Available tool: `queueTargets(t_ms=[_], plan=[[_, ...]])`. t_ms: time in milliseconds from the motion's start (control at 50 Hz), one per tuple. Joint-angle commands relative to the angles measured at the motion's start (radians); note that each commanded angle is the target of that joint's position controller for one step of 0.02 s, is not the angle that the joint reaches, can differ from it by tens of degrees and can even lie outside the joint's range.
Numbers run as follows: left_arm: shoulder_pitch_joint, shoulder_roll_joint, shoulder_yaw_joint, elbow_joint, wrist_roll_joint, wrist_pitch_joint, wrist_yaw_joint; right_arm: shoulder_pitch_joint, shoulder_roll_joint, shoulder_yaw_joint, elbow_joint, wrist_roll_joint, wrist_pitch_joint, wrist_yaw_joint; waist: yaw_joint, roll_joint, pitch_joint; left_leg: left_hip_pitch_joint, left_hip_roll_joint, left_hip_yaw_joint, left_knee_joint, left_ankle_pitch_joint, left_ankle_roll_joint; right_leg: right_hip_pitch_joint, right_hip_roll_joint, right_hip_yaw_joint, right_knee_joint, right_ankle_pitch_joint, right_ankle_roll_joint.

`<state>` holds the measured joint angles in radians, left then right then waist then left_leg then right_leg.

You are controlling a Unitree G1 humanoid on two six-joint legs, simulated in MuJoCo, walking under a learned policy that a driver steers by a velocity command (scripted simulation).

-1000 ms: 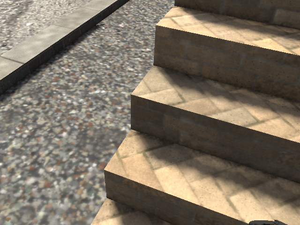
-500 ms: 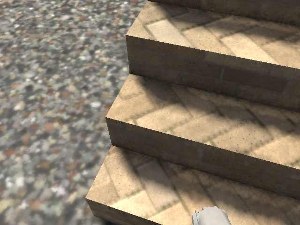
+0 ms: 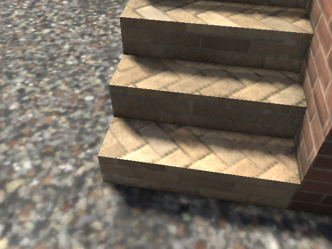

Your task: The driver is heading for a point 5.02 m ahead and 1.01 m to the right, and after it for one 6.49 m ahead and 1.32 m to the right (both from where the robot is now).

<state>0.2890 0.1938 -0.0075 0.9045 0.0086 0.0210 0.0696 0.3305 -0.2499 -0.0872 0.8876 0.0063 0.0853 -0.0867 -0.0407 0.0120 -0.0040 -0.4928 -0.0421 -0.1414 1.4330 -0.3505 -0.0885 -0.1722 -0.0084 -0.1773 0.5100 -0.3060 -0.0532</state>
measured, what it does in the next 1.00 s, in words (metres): walks backwards: left foot, then right foot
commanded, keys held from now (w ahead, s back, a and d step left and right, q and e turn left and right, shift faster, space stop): no key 0.56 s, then w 0.34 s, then no key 0.10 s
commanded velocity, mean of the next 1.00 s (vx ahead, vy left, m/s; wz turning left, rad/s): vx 0.12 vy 0.00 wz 0.00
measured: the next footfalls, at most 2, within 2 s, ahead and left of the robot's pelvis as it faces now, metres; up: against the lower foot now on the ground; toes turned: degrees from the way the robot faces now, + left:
left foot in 0.14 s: -0.12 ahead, +0.14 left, +0.00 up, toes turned +2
right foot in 0.44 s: -0.14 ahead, -0.11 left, +0.00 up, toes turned +3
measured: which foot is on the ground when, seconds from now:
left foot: up 0.00-0.12, down 0.14-0.66, up 0.68-0.80, down 0.82-1.00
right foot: down 0.00-0.14, up 0.16-0.42, down 0.44-0.80, up 0.82-1.00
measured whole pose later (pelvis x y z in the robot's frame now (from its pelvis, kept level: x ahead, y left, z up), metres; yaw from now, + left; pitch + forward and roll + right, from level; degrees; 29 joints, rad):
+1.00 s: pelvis -0.17 +0.05 +0.01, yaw +1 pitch +1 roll -1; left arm 0.06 0.21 0.05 0.90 -0.01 -0.09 0.01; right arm 0.48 -0.14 -0.02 1.11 0.00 -0.07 0.00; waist -0.06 -0.03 0.01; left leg -0.02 -0.02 0.05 0.30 -0.29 0.04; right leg -0.68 -0.09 0.02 1.06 -0.14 -0.04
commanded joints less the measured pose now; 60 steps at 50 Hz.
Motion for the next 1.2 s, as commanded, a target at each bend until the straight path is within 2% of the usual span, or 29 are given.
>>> queueTargets(t_ms=[20, 60, 100, 140, 160, 180, 200, 260, 300, 400, 440, 480, 520, 560, 620, 700, 760, 800, 820, 840, 860, 880, 900, 940, 1000, 1060, 1160, 1180, 1200], plan=[[-0.105, 0.120, 0.017, -0.091, -0.017, -0.023, 0.051, -0.100, 0.000, 0.016, -0.055, 0.010, -0.007, 0.014, 0.024, -0.109, 0.085, 0.053, 0.056, 0.087, -0.504, -0.081, -0.018, 0.007, -0.210, 0.241, -0.335, -0.322, -0.083], [-0.076, 0.150, 0.036, -0.074, -0.032, -0.003, 0.050, 0.003, 0.006, 0.023, 0.002, 0.025, 0.002, 0.026, 0.043, -0.174, 0.087, 0.207, 0.044, 0.230, -0.682, -0.252, -0.010, -0.065, -0.211, 0.238, -0.322, -0.378, -0.086], [-0.078, 0.173, 0.058, -0.070, -0.068, 0.012, 0.039, 0.110, 0.026, 0.037, 0.084, 0.013, 0.000, 0.039, 0.049, -0.062, 0.175, 0.228, 0.023, 0.298, -0.998, -0.124, 0.060, -0.113, -0.189, 0.210, -0.207, -0.344, -0.064], [-0.083, 0.092, 0.060, -0.072, -0.054, 0.015, 0.012, 0.178, 0.078, 0.076, 0.126, -0.022, -0.014, 0.067, 0.067, 0.128, 0.118, 0.308, 0.091, 0.135, -1.070, -0.036, 0.130, -0.223, -0.114, 0.113, 0.131, -0.242, -0.011], [-0.136, 0.009, 0.042, -0.111, -0.028, 0.010, -0.003, 0.099, 0.001, 0.077, 0.064, -0.020, -0.031, 0.062, 0.078, 0.256, 0.100, 0.201, 0.277, -0.177, -1.104, 0.041, 0.230, -0.369, -0.058, 0.115, 0.307, -0.267, 0.033], [-0.302, 0.023, 0.041, -0.183, -0.049, -0.011, -0.012, 0.096, -0.152, 0.042, 0.041, -0.072, -0.074, 0.077, 0.014, 0.215, 0.139, -0.054, 0.458, -0.465, -1.336, -0.228, 0.409, -0.315, -0.046, 0.261, 0.404, -0.229, 0.035], [-0.308, 0.086, 0.068, -0.159, -0.075, -0.017, -0.010, -0.015, -0.155, 0.037, 0.024, -0.088, -0.102, 0.065, 0.057, 0.091, 0.195, -0.043, 0.451, -0.441, -1.385, -0.362, 0.395, -0.338, -0.048, 0.343, 0.500, -0.137, 0.030], [-0.191, 0.115, 0.095, -0.051, -0.012, -0.010, 0.002, -0.151, -0.043, 0.062, 0.009, -0.022, -0.135, 0.036, 0.099, 0.041, 0.119, 0.157, 0.263, -0.141, -1.296, -0.084, 0.234, -0.323, -0.032, 0.354, 0.500, 0.050, 0.062], [-0.180, 0.064, 0.087, -0.016, -0.010, -0.006, -0.004, -0.059, 0.044, 0.085, 0.064, -0.004, -0.135, 0.032, 0.074, 0.048, 0.066, 0.276, 0.209, -0.038, -1.259, 0.027, 0.210, -0.276, -0.065, 0.302, 0.387, 0.107, 0.100], [-0.193, 0.067, 0.069, 0.010, -0.034, -0.013, -0.007, -0.047, -0.037, 0.053, 0.068, -0.003, -0.097, 0.021, 0.020, 0.087, 0.086, 0.295, 0.199, -0.050, -1.230, -0.058, 0.229, -0.113, -0.053, 0.218, 0.022, -0.006, 0.130], [-0.117, 0.084, 0.068, 0.046, -0.021, -0.011, -0.006, -0.035, -0.044, 0.035, 0.076, 0.022, -0.088, 0.026, 0.036, 0.062, 0.113, 0.234, 0.179, -0.052, -1.221, -0.102, 0.195, -0.011, -0.051, 0.207, -0.155, 0.100, 0.094], [-0.060, 0.134, 0.073, 0.082, -0.009, -0.011, -0.006, -0.005, -0.039, 0.018, 0.073, 0.020, -0.086, 0.034, -0.005, -0.018, 0.078, 0.190, 0.111, -0.007, -1.227, -0.051, 0.158, 0.049, -0.057, 0.203, -0.080, 0.135, 0.063], [-0.033, 0.072, 0.060, 0.102, -0.004, -0.026, -0.016, -0.147, -0.033, 0.015, 0.037, 0.016, -0.076, 0.026, 0.047, -0.021, 0.050, 0.275, 0.086, 0.081, -1.182, -0.071, 0.143, -0.056, -0.044, 0.205, -0.125, 0.060, 0.058], [-0.070, 0.087, 0.060, 0.093, 0.002, -0.043, -0.013, -0.174, -0.018, 0.016, 0.033, -0.001, -0.061, 0.021, 0.036, -0.033, 0.045, 0.292, 0.074, 0.106, -1.156, -0.063, 0.134, -0.087, -0.049, 0.214, -0.151, 0.037, 0.061], [0.008, 0.110, 0.070, 0.109, -0.012, -0.057, 0.000, -0.165, -0.051, 0.001, 0.044, 0.006, -0.054, 0.022, 0.052, -0.033, 0.063, 0.238, 0.043, 0.150, -1.092, -0.359, 0.135, -0.157, -0.037, 0.217, -0.158, -0.383, 0.008], [0.007, 0.193, 0.104, 0.121, -0.035, -0.088, 0.002, -0.128, -0.004, 0.001, 0.059, -0.002, -0.099, 0.062, 0.024, -0.317, 0.068, 0.309, -0.004, 0.234, -0.559, -0.021, 0.077, -0.277, -0.240, 0.505, -0.415, -0.415, -0.109], [-0.262, 0.136, 0.085, 0.016, -0.060, -0.112, -0.013, 0.086, 0.008, -0.004, 0.142, 0.018, -0.110, 0.064, -0.144, -0.173, 0.093, 0.449, 0.065, 0.209, -0.752, -0.041, 0.163, -0.369, -0.170, 0.380, -0.333, -0.274, -0.042], [-0.205, 0.083, 0.072, 0.026, -0.039, -0.099, -0.020, 0.166, 0.020, -0.006, 0.204, 0.011, -0.119, 0.056, -0.130, 0.039, 0.127, 0.528, 0.012, 0.246, -1.023, -0.077, 0.150, -0.384, -0.069, 0.267, 0.024, -0.291, -0.032], [-0.191, 0.008, 0.052, 0.015, -0.031, -0.098, -0.035, 0.248, -0.007, -0.002, 0.211, 0.011, -0.127, 0.058, -0.127, 0.263, 0.075, 0.634, 0.194, -0.047, -1.082, -0.157, 0.185, -0.553, -0.011, 0.191, 0.426, -0.258, -0.005], [-0.125, -0.005, 0.050, -0.004, -0.042, -0.116, -0.052, 0.191, -0.068, 0.011, 0.161, 0.017, -0.150, 0.071, -0.022, 0.285, 0.081, 0.614, 0.370, -0.382, -1.164, -0.027, 0.311, -0.752, 0.027, 0.227, 0.595, -0.239, -0.023], [-0.185, 0.004, 0.048, -0.067, -0.077, -0.130, -0.051, 0.198, -0.135, 0.000, 0.187, -0.007, -0.177, 0.093, -0.015, 0.282, 0.154, 0.479, 0.553, -0.713, -1.407, -0.412, 0.458, -0.840, -0.027, 0.300, 0.700, -0.211, -0.047], [-0.278, 0.079, 0.062, -0.096, -0.096, -0.136, -0.048, 0.090, -0.072, 0.026, 0.166, -0.008, -0.196, 0.098, 0.025, 0.093, 0.255, 0.439, 0.538, -0.646, -1.421, -0.487, 0.426, -0.906, -0.088, 0.334, 0.761, -0.087, -0.057], [-0.248, 0.092, 0.066, -0.073, -0.071, -0.132, -0.047, -0.005, -0.070, 0.035, 0.140, -0.011, -0.200, 0.099, 0.060, 0.029, 0.237, 0.436, 0.458, -0.462, -1.380, -0.328, 0.361, -0.889, -0.116, 0.324, 0.762, 0.028, -0.049], [-0.195, 0.119, 0.078, -0.031, -0.017, -0.127, -0.051, -0.036, -0.041, 0.045, 0.119, -0.006, -0.193, 0.095, 0.062, 0.022, 0.167, 0.427, 0.303, -0.163, -1.340, 0.085, 0.274, -0.726, -0.129, 0.262, 0.629, 0.156, -0.006], [-0.301, 0.032, 0.055, -0.066, -0.014, -0.121, -0.072, 0.105, -0.001, 0.063, 0.169, -0.008, -0.167, 0.068, 0.005, 0.063, 0.119, 0.422, 0.193, 0.076, -1.278, 0.541, 0.232, -0.554, -0.079, 0.161, 0.421, 0.269, 0.046], [-0.427, 0.009, 0.037, -0.105, -0.031, -0.111, -0.088, 0.154, -0.061, 0.055, 0.181, -0.009, -0.149, 0.055, -0.030, 0.093, 0.103, 0.390, 0.182, 0.122, -1.262, 0.550, 0.232, -0.366, -0.020, 0.118, 0.169, 0.333, 0.059], [-0.312, 0.136, 0.075, -0.067, -0.019, -0.104, -0.094, 0.056, -0.097, 0.028, 0.168, -0.001, -0.143, 0.055, 0.087, 0.124, 0.029, 0.501, 0.238, 0.088, -1.057, 0.738, 0.198, -0.146, 0.002, 0.170, -0.036, 0.321, -0.028], [-0.220, 0.176, 0.090, -0.030, -0.007, -0.110, -0.092, 0.068, -0.082, 0.028, 0.165, -0.007, -0.140, 0.059, 0.120, 0.075, -0.025, 0.483, 0.194, 0.105, -0.920, 0.770, 0.174, -0.013, 0.005, 0.165, -0.092, 0.458, -0.054], [-0.102, 0.232, 0.099, -0.002, 0.012, -0.115, -0.090, 0.091, -0.057, 0.034, 0.142, -0.030, -0.140, 0.059, 0.132, -0.044, -0.169, 0.319, 0.133, 0.132, -0.696, 0.496, 0.135, 0.265, -0.136, 0.290, 0.014, 0.899, -0.090]])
